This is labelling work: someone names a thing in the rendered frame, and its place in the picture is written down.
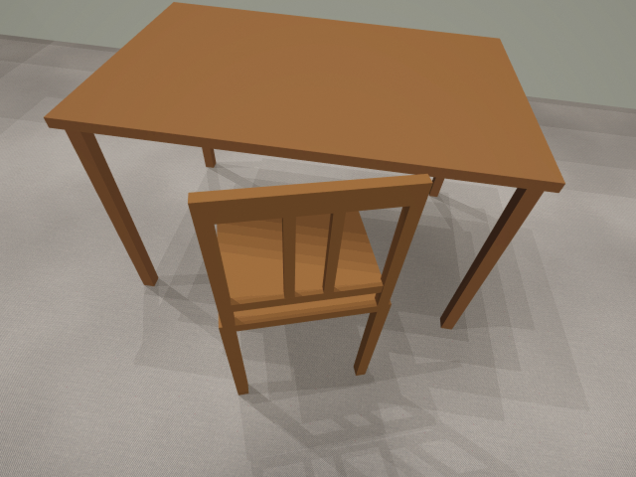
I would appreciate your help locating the chair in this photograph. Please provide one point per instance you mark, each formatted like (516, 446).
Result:
(297, 253)

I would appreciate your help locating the table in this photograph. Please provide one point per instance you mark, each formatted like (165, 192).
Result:
(353, 94)

